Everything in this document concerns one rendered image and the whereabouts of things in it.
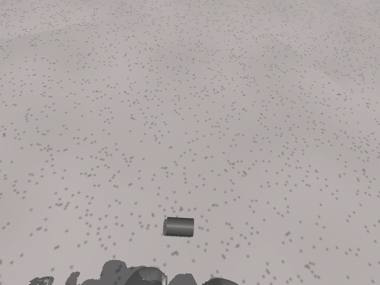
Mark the can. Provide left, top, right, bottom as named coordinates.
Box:
left=166, top=217, right=194, bottom=237

